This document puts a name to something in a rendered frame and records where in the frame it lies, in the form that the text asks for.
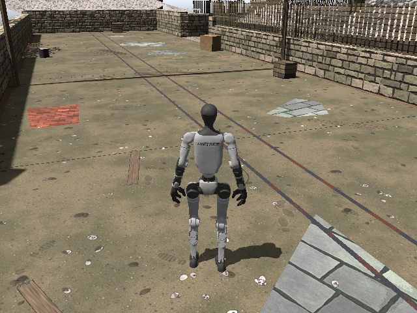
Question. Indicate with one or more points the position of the right robot upper arm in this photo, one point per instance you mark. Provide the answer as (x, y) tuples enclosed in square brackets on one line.
[(232, 149)]

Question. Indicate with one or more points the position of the left robot hand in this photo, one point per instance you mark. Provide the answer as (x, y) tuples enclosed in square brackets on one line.
[(174, 193)]

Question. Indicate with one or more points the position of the right robot forearm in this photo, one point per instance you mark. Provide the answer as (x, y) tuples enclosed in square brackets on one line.
[(239, 177)]

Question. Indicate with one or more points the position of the left robot forearm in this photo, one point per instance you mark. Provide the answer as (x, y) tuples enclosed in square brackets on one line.
[(178, 175)]

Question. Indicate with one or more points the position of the left robot upper arm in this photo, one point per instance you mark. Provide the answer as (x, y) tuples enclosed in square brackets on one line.
[(185, 148)]

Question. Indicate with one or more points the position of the right robot hand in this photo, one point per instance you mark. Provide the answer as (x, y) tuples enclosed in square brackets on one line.
[(242, 197)]

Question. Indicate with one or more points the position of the left robot thigh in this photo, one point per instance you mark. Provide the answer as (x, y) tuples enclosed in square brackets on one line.
[(192, 191)]

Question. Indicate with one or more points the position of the robot torso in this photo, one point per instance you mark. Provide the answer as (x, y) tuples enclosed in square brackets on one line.
[(208, 151)]

